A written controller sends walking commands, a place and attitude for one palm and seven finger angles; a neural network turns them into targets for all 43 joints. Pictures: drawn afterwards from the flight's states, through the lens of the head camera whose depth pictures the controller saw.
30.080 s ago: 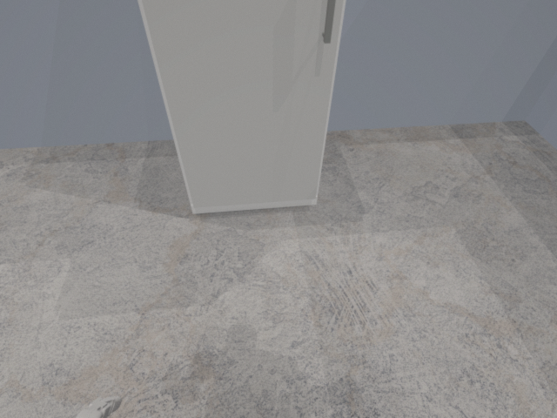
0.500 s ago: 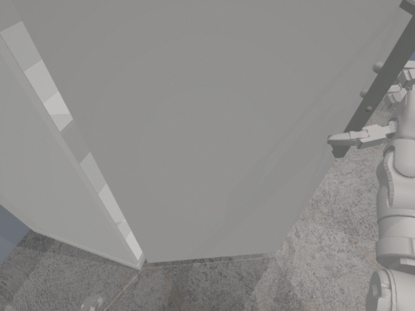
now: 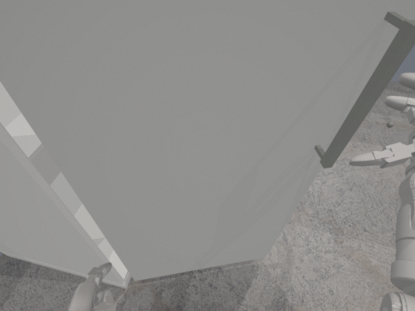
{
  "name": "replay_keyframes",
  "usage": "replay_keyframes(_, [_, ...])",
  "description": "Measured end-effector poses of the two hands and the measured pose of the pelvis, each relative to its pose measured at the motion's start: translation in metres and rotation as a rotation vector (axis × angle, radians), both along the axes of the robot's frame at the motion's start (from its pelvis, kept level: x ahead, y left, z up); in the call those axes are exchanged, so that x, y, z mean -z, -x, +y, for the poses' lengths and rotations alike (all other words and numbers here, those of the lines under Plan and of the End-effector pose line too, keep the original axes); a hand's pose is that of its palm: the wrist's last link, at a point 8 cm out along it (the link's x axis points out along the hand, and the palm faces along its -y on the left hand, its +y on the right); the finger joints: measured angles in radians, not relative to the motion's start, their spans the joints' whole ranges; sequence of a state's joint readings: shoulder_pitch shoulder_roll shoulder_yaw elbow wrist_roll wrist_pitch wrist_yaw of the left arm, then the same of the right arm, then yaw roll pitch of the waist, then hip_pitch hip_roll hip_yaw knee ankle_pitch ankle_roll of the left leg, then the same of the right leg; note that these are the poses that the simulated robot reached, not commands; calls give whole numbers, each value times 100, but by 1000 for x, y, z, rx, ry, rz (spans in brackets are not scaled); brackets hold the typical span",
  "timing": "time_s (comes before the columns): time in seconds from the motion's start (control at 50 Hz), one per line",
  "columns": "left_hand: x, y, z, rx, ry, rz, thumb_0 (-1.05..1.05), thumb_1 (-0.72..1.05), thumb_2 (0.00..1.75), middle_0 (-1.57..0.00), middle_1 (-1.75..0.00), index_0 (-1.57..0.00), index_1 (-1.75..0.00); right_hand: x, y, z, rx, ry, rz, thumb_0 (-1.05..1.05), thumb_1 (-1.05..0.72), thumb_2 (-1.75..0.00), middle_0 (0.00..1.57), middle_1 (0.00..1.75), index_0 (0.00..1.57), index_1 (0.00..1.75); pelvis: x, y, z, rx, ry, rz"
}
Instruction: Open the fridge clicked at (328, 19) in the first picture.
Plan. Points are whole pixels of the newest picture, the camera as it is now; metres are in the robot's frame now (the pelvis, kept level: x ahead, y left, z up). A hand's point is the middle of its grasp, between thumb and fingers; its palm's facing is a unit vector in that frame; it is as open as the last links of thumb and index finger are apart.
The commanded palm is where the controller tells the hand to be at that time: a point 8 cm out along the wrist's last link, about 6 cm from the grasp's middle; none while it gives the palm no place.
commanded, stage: slip the hand off the handle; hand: right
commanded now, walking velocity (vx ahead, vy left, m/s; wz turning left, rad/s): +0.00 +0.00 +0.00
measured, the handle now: (353, 105) +0.42 -0.23 +0.21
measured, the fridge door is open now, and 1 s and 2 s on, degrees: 67 67 67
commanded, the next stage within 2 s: draw the hand back to the body in 0.96 s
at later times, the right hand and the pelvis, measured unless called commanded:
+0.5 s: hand out of the picture +0.34 -0.31 +0.20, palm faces +0.32 +0.94 -0.15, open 14.7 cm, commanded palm +0.30 -0.34 +0.20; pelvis +0.00 -0.02 +0.00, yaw +1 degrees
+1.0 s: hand out of the picture +0.27 -0.30 +0.20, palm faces +0.38 +0.91 -0.18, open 14.7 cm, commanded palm +0.23 -0.33 +0.20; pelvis -0.01 -0.01 +0.00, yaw -1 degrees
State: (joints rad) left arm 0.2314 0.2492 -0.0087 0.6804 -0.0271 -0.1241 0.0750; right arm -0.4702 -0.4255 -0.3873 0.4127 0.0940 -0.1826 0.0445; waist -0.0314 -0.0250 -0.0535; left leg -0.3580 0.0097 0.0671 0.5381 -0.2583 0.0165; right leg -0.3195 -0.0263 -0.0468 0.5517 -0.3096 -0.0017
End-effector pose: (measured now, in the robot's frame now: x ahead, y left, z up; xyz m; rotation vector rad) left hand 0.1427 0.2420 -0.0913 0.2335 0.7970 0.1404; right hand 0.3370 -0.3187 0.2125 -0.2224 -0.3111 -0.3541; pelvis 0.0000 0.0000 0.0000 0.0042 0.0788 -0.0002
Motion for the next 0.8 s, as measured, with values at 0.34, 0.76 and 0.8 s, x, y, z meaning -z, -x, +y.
replay_keyframes(0.34, [13,51,6,-73,-45,129,1,91,90,-21,-30,-20,-30,1,1,-39,-29,4,-3,-1,56,-20,25,115,25,115,4,4,-11,-6,-9,20])
replay_keyframes(0.76, [-10,-12,-40,60,-2,-110,2,91,90,-21,-30,-20,-30,5,78,-30,-29,23,-30,-1,56,-19,25,115,25,115,3,14,-22,15,-11,-44])
replay_keyframes(0.8, [-13,-21,-44,75,9,-139,2,91,90,-21,-30,-20,-30,3,81,-23,-49,26,-28,-1,56,-19,25,115,25,115,3,13,-22,17,-9,-48])
